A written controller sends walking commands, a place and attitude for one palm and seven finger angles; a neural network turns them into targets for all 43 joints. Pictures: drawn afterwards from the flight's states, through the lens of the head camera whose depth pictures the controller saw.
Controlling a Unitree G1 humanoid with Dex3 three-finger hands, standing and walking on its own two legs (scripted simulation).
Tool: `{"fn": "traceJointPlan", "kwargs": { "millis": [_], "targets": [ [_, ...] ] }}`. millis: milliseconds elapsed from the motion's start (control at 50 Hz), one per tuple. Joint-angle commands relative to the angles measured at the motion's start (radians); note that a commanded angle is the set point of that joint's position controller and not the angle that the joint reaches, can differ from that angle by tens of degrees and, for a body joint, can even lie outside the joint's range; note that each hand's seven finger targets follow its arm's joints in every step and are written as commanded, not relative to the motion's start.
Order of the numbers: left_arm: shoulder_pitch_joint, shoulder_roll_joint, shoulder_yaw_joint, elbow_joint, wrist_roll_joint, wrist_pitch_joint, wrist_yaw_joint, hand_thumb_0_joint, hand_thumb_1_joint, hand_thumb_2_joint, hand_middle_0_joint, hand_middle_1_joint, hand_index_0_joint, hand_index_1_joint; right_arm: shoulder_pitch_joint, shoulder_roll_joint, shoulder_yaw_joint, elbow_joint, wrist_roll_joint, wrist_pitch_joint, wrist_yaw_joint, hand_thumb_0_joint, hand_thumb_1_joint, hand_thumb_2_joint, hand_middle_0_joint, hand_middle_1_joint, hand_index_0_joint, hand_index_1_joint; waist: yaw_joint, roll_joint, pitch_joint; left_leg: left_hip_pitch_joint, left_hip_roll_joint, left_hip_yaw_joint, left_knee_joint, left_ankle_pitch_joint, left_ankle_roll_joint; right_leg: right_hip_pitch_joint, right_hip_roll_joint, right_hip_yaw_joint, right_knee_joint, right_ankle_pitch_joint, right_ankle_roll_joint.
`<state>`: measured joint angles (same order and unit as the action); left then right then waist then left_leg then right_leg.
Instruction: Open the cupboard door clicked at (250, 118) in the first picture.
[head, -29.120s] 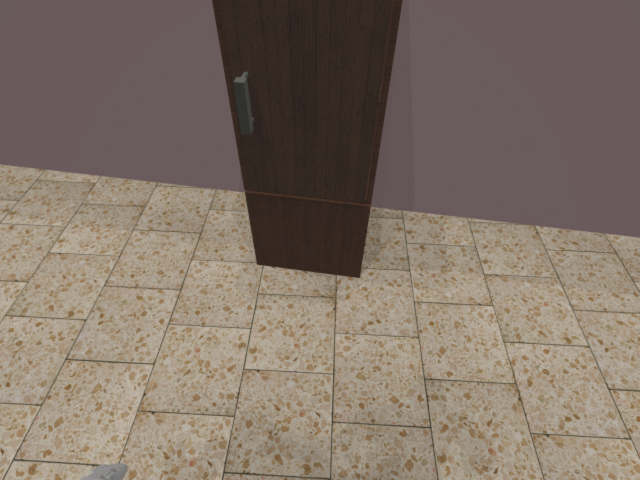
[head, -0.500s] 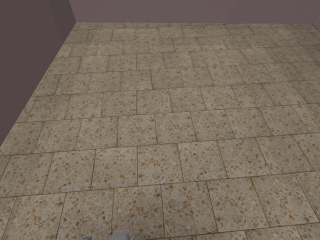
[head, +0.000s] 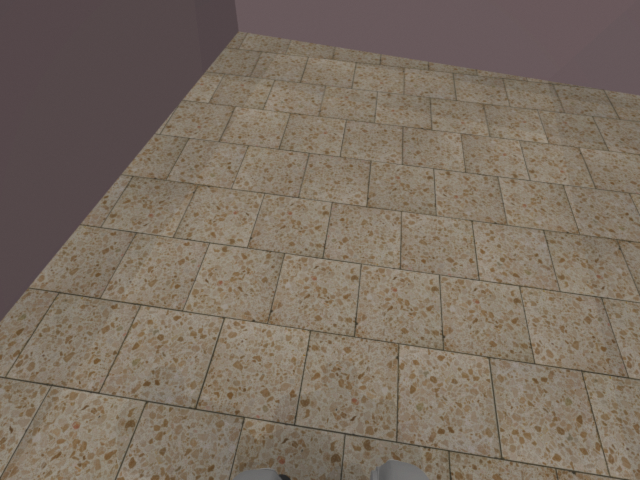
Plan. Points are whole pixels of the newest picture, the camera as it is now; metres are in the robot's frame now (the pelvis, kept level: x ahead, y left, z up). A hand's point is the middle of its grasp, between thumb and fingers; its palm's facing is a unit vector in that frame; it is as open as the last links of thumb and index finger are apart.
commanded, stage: turn to face it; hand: left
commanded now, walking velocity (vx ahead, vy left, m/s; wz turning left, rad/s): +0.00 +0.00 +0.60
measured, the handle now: out of the picture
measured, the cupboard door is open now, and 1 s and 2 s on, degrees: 45 45 45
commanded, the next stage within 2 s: none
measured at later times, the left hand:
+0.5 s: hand out of the picture +0.06 +0.15 -0.17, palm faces +0.36 -0.91 -0.22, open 7.4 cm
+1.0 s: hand out of the picture +0.11 +0.14 -0.14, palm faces +0.56 -0.77 -0.30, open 7.4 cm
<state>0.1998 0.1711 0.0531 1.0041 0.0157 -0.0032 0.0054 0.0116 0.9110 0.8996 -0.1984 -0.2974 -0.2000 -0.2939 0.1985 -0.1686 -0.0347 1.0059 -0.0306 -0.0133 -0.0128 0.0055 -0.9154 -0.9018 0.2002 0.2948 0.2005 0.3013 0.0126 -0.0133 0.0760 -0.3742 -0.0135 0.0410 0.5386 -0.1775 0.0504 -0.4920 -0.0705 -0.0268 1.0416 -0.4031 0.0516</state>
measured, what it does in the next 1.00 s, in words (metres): walks ahead, turning left: right foot, then left foot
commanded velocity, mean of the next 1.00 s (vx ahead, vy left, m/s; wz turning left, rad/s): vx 0.00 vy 0.00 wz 0.60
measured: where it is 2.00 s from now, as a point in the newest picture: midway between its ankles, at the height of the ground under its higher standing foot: outside the picture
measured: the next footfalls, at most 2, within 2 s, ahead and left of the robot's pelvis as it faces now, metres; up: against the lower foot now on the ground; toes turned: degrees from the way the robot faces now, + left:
right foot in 0.16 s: +0.11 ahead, -0.16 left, +0.00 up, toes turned +3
left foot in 0.54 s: +0.09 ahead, +0.08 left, +0.00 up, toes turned +28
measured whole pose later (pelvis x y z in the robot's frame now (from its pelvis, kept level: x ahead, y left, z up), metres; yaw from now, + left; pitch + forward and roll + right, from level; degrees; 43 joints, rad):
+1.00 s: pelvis +0.14 -0.08 +0.00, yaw +37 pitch +1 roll +1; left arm 0.16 0.20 0.03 0.85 0.02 0.00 0.02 0.01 0.91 0.90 -0.20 -0.30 -0.20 -0.29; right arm 0.15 -0.26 -0.09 0.93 -0.02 0.08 0.01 0.01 -0.91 -0.90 0.20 0.30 0.20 0.30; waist -0.02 0.04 0.11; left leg -0.50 -0.03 -0.05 1.10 -0.48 -0.04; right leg -0.30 -0.06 -0.10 0.60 -0.33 -0.02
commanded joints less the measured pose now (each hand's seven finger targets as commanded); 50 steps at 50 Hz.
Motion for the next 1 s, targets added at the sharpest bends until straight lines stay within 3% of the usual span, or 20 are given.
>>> {"fn": "traceJointPlan", "kwargs": {
  "millis": [0,100,120,140,160,200,260,380,440,480,500,520,560,640,780,840,860,880,900,980],
  "targets": [
    [0.05,0.059,0.024,-0.078,0.006,0.013,0.002,0.0,0.9,0.9,-0.2,-0.3,-0.2,-0.3,0.004,-0.21,-0.059,-0.083,0.002,0.003,-0.001,0.0,-0.9,-0.9,0.2,0.3,0.2,0.3,-0.006,0.132,-0.108,-0.042,0.226,-0.261,-0.25,-0.014,0.108,0.122,0.022,-0.025,-0.159,0.042,0.013],
    [0.111,0.11,0.044,-0.105,0.005,-0.005,0.011,0.0,0.9,0.9,-0.2,-0.3,-0.2,-0.3,-0.049,-0.199,-0.078,-0.126,0.008,0.03,0.007,0.0,-0.9,-0.9,0.2,0.3,0.2,0.3,0.039,0.078,-0.119,-0.154,0.147,-0.284,-0.102,-0.121,0.045,0.385,0.036,-0.022,-0.54,0.151,0.003],
    [0.135,0.178,0.057,-0.112,0.015,-0.016,0.02,0.0,0.9,0.9,-0.2,-0.3,-0.2,-0.3,-0.04,-0.147,-0.071,-0.14,0.017,0.03,0.012,0.0,-0.9,-0.9,0.2,0.3,0.2,0.3,0.054,-0.103,-0.137,-0.277,0.046,-0.185,0.078,-0.205,-0.017,0.499,-0.14,0.166,-0.7,0.081,-0.047],
    [0.136,0.263,0.069,-0.127,0.022,-0.015,0.025,0.0,0.9,0.9,-0.2,-0.3,-0.2,-0.3,-0.045,-0.098,-0.065,-0.166,0.018,0.027,0.017,0.0,-0.9,-0.9,0.2,0.3,0.2,0.3,0.063,-0.338,-0.134,-0.334,-0.062,-0.02,0.361,-0.411,-0.082,0.475,-0.408,0.416,-0.804,0.162,-0.162],
    [0.102,0.254,0.064,-0.147,0.013,-0.015,0.031,0.0,0.9,0.9,-0.2,-0.3,-0.2,-0.3,-0.038,-0.149,-0.076,-0.162,0.011,0.036,0.018,0.0,-0.9,-0.9,0.2,0.3,0.2,0.3,0.047,-0.264,-0.136,-0.286,0.002,-0.07,0.569,-0.422,-0.08,0.368,-0.462,0.398,-0.806,0.175,-0.214],
    [-0.008,0.185,0.041,-0.163,0.009,-0.013,0.033,0.0,0.9,0.9,-0.2,-0.3,-0.2,-0.3,-0.044,-0.127,-0.071,-0.133,0.008,0.055,0.028,0.0,-0.9,-0.9,0.2,0.3,0.2,0.3,-0.013,-0.194,-0.066,-0.284,0.053,-0.064,0.715,-0.29,-0.096,0.304,-0.325,0.198,-0.752,0.296,-0.183],
    [0.005,0.161,0.032,-0.159,0.011,-0.021,0.031,0.0,0.9,0.9,-0.2,-0.3,-0.2,-0.3,-0.049,-0.097,-0.054,-0.129,0.015,0.059,0.038,0.0,-0.9,-0.9,0.2,0.3,0.2,0.3,-0.015,-0.176,-0.089,-0.242,0.058,-0.01,0.594,-0.246,-0.114,0.388,-0.261,-0.002,-0.679,0.618,-0.147],
    [0.091,0.226,0.045,-0.13,0.015,-0.021,0.027,0.0,0.9,0.9,-0.2,-0.3,-0.2,-0.3,-0.135,-0.094,-0.032,-0.163,0.019,0.051,0.045,0.0,-0.9,-0.9,0.2,0.3,0.2,0.3,0.03,-0.195,-0.125,-0.141,0.032,0.082,0.254,-0.263,-0.107,0.533,-0.281,-0.084,-0.576,0.899,-0.144],
    [0.083,0.253,0.054,-0.133,0.012,-0.018,0.021,0.0,0.9,0.9,-0.2,-0.3,-0.2,-0.3,-0.113,-0.121,-0.035,-0.172,0.019,0.045,0.041,0.0,-0.9,-0.9,0.2,0.3,0.2,0.3,0.009,-0.186,-0.141,-0.01,0.004,0.117,0.093,-0.188,-0.083,0.491,-0.284,-0.121,-0.495,0.909,-0.121],
    [0.046,0.252,0.054,-0.149,0.0,-0.016,0.015,0.0,0.9,0.9,-0.2,-0.3,-0.2,-0.3,0.013,-0.192,-0.056,-0.147,0.009,0.038,0.038,0.0,-0.9,-0.9,0.2,0.3,0.2,0.3,-0.073,-0.074,-0.211,0.283,0.048,0.077,-0.084,0.1,-0.047,0.32,-0.261,-0.176,-0.277,0.738,-0.057],
    [0.024,0.189,0.043,-0.19,-0.009,-0.009,0.006,0.0,0.9,0.9,-0.2,-0.3,-0.2,-0.3,0.087,-0.312,-0.088,-0.141,-0.001,0.03,0.032,0.0,-0.9,-0.9,0.2,0.3,0.2,0.3,-0.116,0.223,-0.254,0.486,0.326,-0.301,-0.103,0.487,0.097,0.004,-0.114,-0.198,-0.035,0.096,0.02],
    [-0.031,0.165,0.025,-0.235,-0.002,0.003,0.012,0.0,0.9,0.9,-0.2,-0.3,-0.2,-0.3,0.143,-0.375,-0.096,-0.126,0.01,0.04,0.026,0.0,-0.9,-0.9,0.2,0.3,0.2,0.3,-0.132,0.293,-0.254,0.465,0.482,-0.437,-0.126,0.707,0.224,-0.108,-0.051,-0.083,0.118,-0.293,0.029],
    [-0.092,0.163,0.028,-0.222,0.002,0.02,0.024,0.0,0.9,0.9,-0.2,-0.3,-0.2,-0.3,0.084,-0.334,-0.091,-0.138,0.009,0.034,0.002,0.0,-0.9,-0.9,0.2,0.3,0.2,0.3,-0.108,0.218,-0.198,0.351,0.406,-0.385,-0.132,0.515,0.195,-0.157,-0.065,0.023,0.171,-0.196,0.032],
    [-0.015,0.156,0.033,-0.164,0.005,0.035,0.003,0.0,0.9,0.9,-0.2,-0.3,-0.2,-0.3,-0.046,-0.274,-0.069,-0.167,0.008,0.025,0.001,0.0,-0.9,-0.9,0.2,0.3,0.2,0.3,-0.026,0.146,-0.131,0.213,0.253,-0.213,-0.168,0.366,0.106,-0.063,-0.034,0.017,0.082,-0.01,0.041],
    [-0.031,0.147,0.029,-0.196,-0.001,0.026,0.004,0.0,0.9,0.9,-0.2,-0.3,-0.2,-0.3,-0.051,-0.278,-0.084,-0.169,0.003,0.036,0.01,0.0,-0.9,-0.9,0.2,0.3,0.2,0.3,-0.027,0.185,-0.126,0.147,0.22,-0.28,-0.145,0.273,0.101,0.101,0.039,-0.024,-0.243,-0.013,0.032],
    [0.075,0.167,0.036,-0.178,-0.003,0.005,0.008,0.0,0.9,0.9,-0.2,-0.3,-0.2,-0.3,-0.103,-0.261,-0.087,-0.188,0.014,0.043,0.01,0.0,-0.9,-0.9,0.2,0.3,0.2,0.3,0.031,0.145,-0.148,0.028,0.161,-0.283,-0.027,0.195,0.044,0.344,0.051,-0.037,-0.558,0.177,0.02],
    [0.124,0.242,0.051,-0.174,0.01,-0.01,0.017,0.0,0.9,0.9,-0.2,-0.3,-0.2,-0.3,-0.094,-0.207,-0.083,-0.199,0.025,0.043,0.016,0.0,-0.9,-0.9,0.2,0.3,0.2,0.3,0.053,-0.053,-0.174,-0.115,0.065,-0.201,0.129,-0.039,-0.023,0.494,-0.112,0.126,-0.71,0.225,-0.021],
    [0.124,0.322,0.064,-0.178,0.021,-0.012,0.025,0.0,0.9,0.9,-0.2,-0.3,-0.2,-0.3,-0.094,-0.146,-0.072,-0.225,0.025,0.041,0.022,0.0,-0.9,-0.9,0.2,0.3,0.2,0.3,0.059,-0.336,-0.148,-0.26,-0.076,-0.047,0.403,-0.444,-0.092,0.504,-0.396,0.399,-0.767,0.373,-0.148],
    [0.107,0.307,0.053,-0.185,0.011,-0.011,0.028,0.0,0.9,0.9,-0.2,-0.3,-0.2,-0.3,-0.09,-0.183,-0.077,-0.216,0.016,0.05,0.023,0.0,-0.9,-0.9,0.2,0.3,0.2,0.3,0.048,-0.286,-0.144,-0.234,-0.014,-0.112,0.613,-0.457,-0.079,0.393,-0.433,0.367,-0.75,0.385,-0.208],
    [-0.034,0.181,0.025,-0.218,0.007,-0.011,0.035,0.0,0.9,0.9,-0.2,-0.3,-0.2,-0.3,-0.063,-0.142,-0.063,-0.155,0.015,0.069,0.04,0.0,-0.9,-0.9,0.2,0.3,0.2,0.3,-0.032,-0.185,-0.108,-0.214,0.047,-0.06,0.698,-0.25,-0.115,0.366,-0.247,0.048,-0.675,0.587,-0.153]
  ]
}}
